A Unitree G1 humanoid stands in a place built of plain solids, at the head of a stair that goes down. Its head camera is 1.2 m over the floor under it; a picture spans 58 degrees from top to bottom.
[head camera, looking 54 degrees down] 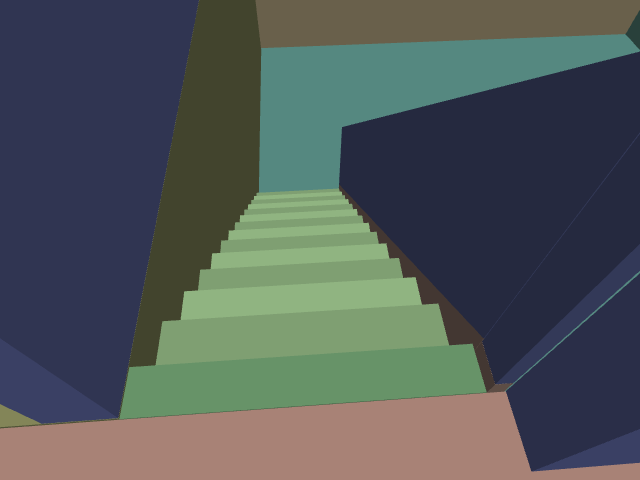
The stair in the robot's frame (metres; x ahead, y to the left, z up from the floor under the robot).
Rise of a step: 0.20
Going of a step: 0.24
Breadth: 0.99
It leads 4 degrees to the left of straight ahead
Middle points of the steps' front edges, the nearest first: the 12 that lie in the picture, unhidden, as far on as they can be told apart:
0.47 0.05 0.00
0.70 0.06 -0.20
0.93 0.08 -0.40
1.17 0.10 -0.61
1.40 0.11 -0.81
1.64 0.13 -1.01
1.87 0.15 -1.21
2.11 0.16 -1.42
2.34 0.18 -1.62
2.58 0.20 -1.82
2.81 0.21 -2.03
3.05 0.23 -2.23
